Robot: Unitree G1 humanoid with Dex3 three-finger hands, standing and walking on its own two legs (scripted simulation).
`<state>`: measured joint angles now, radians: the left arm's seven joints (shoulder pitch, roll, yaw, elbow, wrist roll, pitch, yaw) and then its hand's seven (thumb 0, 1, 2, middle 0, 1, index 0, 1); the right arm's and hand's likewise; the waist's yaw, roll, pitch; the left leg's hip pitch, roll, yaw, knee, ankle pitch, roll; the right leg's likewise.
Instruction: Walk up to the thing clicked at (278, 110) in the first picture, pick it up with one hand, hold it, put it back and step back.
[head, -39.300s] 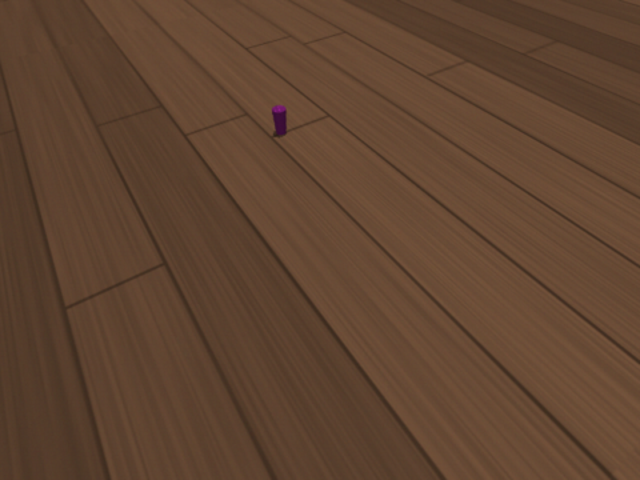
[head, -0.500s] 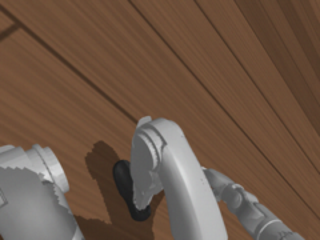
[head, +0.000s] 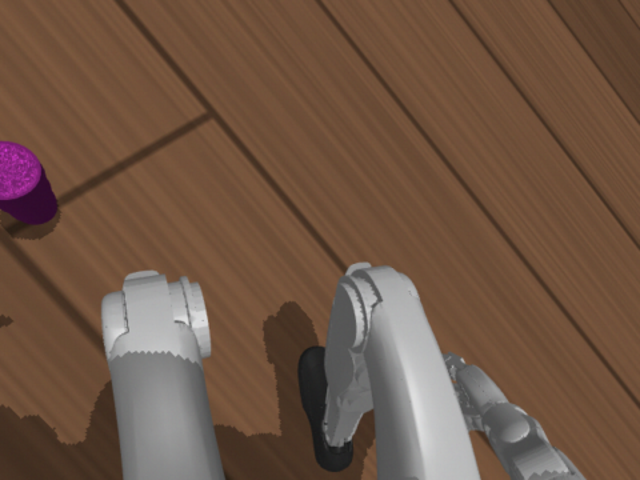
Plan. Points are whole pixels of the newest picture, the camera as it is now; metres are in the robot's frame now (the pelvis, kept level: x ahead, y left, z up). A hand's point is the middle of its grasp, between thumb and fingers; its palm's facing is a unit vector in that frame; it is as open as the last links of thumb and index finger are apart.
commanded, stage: home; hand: left
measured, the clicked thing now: (21, 191) +0.45 +0.37 -0.25
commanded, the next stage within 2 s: none
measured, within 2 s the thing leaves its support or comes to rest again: neither
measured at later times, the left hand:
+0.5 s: hand out of the picture +0.24 +0.37 +0.07, palm faces +0.39 -0.77 -0.50, open 17.4 cm
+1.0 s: hand out of the picture +0.23 +0.26 +0.29, palm faces +0.37 -0.85 -0.36, open 17.2 cm
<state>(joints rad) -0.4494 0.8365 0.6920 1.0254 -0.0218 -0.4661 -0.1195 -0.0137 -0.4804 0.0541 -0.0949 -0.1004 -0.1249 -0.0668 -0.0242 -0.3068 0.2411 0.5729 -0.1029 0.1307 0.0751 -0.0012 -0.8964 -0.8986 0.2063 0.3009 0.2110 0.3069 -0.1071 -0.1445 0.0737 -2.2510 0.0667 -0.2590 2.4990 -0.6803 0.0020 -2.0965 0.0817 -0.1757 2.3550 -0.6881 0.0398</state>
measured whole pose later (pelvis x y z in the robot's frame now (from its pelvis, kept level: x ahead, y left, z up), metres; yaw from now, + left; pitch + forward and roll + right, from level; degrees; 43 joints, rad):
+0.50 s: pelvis +0.02 -0.01 +0.17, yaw +9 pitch +32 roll -5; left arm -0.04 0.48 0.39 0.39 0.00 0.03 0.08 -0.01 -0.53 0.06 -0.06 -0.05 -0.06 -0.05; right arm 0.05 -0.25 0.02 0.54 0.05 0.12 -0.03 0.00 -0.90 -0.90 0.20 0.30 0.21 0.31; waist -0.02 -0.01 -0.12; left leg -1.84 0.07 -0.09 1.92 -0.64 -0.02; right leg -1.76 0.03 -0.06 1.88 -0.68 0.00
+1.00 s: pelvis +0.09 +0.00 +0.37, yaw +14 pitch +15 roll -3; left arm 0.33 0.25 0.07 0.14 -0.02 0.28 0.21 -0.01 -0.48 0.09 -0.06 -0.06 -0.06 -0.06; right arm 0.26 -0.22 0.03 0.51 0.04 -0.03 -0.18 0.01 -0.90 -0.90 0.20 0.30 0.21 0.31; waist -0.05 0.02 -0.17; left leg -0.91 0.05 -0.05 1.16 -0.52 -0.01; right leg -0.82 0.01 -0.06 1.10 -0.55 0.01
